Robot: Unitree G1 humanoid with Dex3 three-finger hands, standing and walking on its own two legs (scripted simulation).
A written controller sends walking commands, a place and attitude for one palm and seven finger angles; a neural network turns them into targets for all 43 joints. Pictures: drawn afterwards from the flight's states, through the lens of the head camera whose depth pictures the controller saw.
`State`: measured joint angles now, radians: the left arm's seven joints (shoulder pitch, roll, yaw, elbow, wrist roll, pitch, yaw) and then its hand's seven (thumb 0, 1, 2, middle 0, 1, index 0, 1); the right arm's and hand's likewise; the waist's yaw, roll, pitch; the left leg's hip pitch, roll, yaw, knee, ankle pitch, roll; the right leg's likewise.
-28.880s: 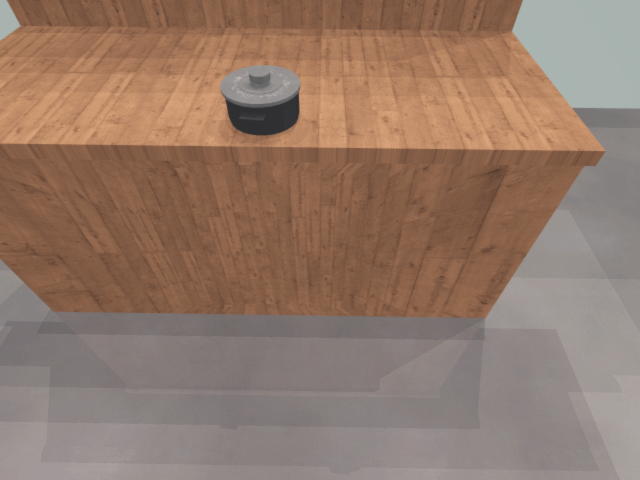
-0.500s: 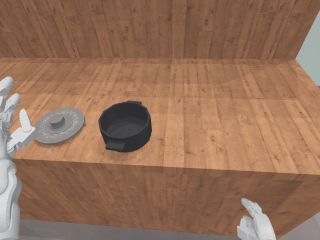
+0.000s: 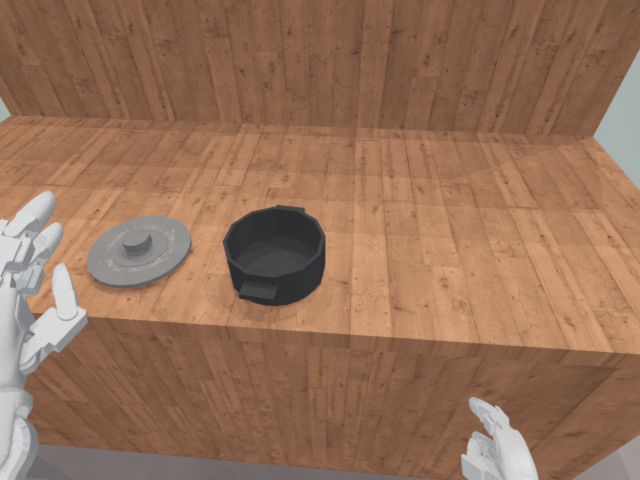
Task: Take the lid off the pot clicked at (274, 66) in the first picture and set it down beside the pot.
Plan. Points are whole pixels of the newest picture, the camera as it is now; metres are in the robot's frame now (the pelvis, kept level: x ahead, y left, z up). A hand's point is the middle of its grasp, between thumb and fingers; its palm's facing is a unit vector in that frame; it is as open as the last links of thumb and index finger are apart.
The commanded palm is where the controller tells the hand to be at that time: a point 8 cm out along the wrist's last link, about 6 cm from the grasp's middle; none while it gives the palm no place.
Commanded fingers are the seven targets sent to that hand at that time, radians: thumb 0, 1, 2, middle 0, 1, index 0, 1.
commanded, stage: draw the hand back to the body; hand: left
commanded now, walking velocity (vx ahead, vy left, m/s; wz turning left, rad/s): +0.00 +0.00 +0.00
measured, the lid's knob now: (136, 239) +0.46 +0.38 +0.02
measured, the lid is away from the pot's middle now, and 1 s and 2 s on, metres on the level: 0.25 0.25 0.25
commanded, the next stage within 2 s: step back with the hand held close in 0.22 s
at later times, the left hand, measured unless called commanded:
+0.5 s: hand (44, 323) +0.18 +0.26 +0.20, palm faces +0.42 -0.81 -0.41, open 7.4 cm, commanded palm +0.11 +0.30 +0.20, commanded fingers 0.00 0.90 0.90 -0.20 -0.30 -0.20 -0.30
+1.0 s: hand (0, 410) +0.11 +0.26 +0.18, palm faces +0.39 -0.81 -0.44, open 7.4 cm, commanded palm +0.05 +0.31 +0.20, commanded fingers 0.00 0.90 0.90 -0.20 -0.30 -0.20 -0.30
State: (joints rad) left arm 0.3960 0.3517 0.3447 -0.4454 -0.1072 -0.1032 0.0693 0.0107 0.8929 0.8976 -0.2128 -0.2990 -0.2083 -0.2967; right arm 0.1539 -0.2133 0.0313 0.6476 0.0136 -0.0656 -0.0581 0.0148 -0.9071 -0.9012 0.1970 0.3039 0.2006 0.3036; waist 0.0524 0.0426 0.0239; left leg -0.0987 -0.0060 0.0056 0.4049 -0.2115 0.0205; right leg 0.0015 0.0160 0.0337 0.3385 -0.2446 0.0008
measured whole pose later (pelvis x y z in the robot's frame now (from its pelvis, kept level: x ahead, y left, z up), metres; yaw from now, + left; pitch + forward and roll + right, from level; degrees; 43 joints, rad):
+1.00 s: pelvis -0.08 +0.03 -0.02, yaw +1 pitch -1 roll -3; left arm 0.56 0.40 0.42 -0.67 -0.05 -0.23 0.11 0.01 0.89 0.90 -0.22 -0.30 -0.21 -0.30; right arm 0.23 -0.20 0.00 0.54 0.03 -0.06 -0.05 0.01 -0.91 -0.90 0.20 0.30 0.20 0.30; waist 0.00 0.02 0.03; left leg -0.43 -0.01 0.00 0.68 -0.33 0.05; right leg -0.30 0.01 0.00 0.56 -0.23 0.04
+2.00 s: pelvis -0.30 +0.07 -0.01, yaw +0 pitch -1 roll -2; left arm 0.64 0.48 0.44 -0.80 -0.06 -0.20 0.09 0.01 0.89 0.90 -0.22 -0.30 -0.22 -0.30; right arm 0.30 -0.18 -0.01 0.63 0.03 -0.04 -0.04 0.01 -0.91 -0.90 0.20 0.30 0.20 0.30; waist 0.03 -0.04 -0.08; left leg -0.62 -0.06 -0.01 1.17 -0.31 0.00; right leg -0.20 0.03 -0.06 0.52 -0.31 -0.02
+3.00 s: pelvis -0.29 +0.12 -0.02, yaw +6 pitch +3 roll -2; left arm 0.23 0.17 0.04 0.87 0.02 0.00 0.03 -0.06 0.94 0.90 -0.19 -0.29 -0.21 -0.30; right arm 0.35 -0.17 -0.05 0.91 -0.01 0.01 -0.02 0.01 -0.91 -0.90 0.20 0.30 0.20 0.30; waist -0.05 -0.01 0.05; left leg -0.32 0.01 0.02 0.70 -0.40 0.03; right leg -0.30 0.02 0.02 0.62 -0.37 0.02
